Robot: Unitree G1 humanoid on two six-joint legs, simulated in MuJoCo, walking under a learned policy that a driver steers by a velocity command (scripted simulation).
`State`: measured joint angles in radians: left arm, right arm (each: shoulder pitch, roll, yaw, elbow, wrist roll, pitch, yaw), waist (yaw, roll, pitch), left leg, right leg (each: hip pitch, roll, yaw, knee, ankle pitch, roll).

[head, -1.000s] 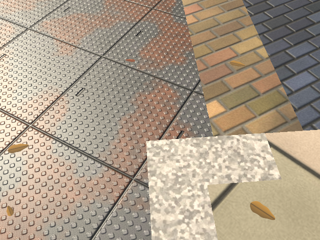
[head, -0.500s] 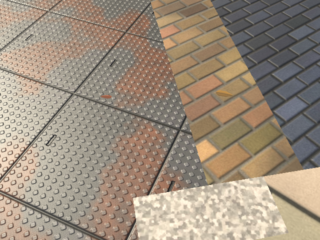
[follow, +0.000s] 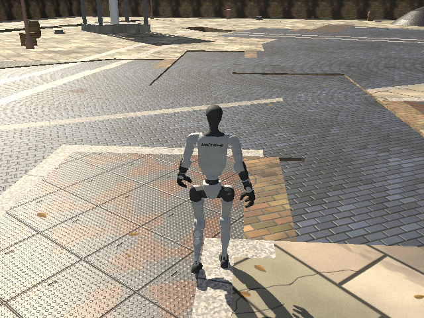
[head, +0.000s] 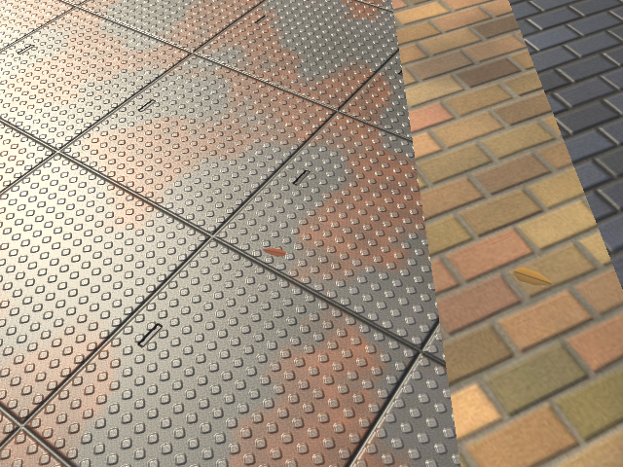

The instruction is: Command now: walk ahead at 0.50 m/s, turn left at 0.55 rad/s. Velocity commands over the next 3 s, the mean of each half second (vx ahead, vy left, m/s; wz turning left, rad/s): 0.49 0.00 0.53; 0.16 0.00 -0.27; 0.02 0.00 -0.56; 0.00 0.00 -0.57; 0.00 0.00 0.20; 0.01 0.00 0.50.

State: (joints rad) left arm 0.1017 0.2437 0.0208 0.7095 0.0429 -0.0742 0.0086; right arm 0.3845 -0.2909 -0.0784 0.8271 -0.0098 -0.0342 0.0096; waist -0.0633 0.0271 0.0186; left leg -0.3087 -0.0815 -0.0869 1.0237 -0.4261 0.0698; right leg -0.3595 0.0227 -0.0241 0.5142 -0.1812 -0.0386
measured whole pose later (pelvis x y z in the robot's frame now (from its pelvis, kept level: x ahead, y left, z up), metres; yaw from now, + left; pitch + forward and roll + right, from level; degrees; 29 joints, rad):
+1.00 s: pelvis +0.37 +0.08 -0.01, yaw +5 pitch +0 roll +1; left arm 0.21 0.22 0.05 0.76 0.03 0.01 -0.02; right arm 0.25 -0.25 -0.05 0.83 -0.01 0.01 -0.03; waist 0.00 0.02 0.07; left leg -0.23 0.03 0.23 0.76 -0.49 0.04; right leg -0.37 0.03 -0.07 0.61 -0.20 -0.10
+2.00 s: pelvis +0.35 +0.10 +0.00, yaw -30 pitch +0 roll +0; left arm 0.16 0.28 0.05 0.69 0.01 0.04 -0.03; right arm 0.24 -0.31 -0.06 0.73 -0.02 0.05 -0.01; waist -0.02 0.05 0.07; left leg -0.36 0.07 0.09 0.84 -0.50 -0.02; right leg -0.24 0.06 -0.01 0.55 -0.30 -0.06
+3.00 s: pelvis +0.33 +0.09 +0.00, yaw -3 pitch +0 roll +0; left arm 0.16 0.29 0.03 0.74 0.02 0.02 0.03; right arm 0.24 -0.31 -0.07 0.75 -0.01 0.05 0.00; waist -0.02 0.02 0.05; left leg -0.27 -0.15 -0.24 0.56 -0.31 0.04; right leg -0.26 0.05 0.05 0.50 -0.27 -0.03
